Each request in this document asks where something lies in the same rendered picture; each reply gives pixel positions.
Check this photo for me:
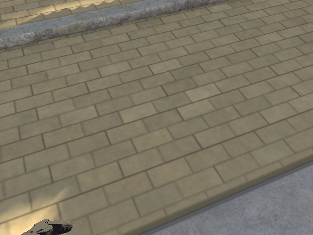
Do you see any left robot hand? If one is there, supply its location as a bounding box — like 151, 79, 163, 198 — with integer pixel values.
22, 218, 73, 235

